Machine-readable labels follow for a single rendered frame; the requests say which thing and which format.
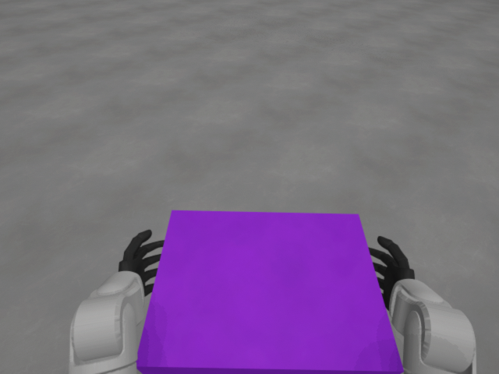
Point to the right robot forearm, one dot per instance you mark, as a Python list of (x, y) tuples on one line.
[(437, 338)]

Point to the robot right hand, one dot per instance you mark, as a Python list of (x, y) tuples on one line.
[(397, 267)]

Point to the carton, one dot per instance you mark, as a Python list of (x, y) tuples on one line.
[(266, 293)]

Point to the left robot forearm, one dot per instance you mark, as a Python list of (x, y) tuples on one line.
[(102, 335)]

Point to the robot left hand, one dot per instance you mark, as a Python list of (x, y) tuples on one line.
[(132, 259)]

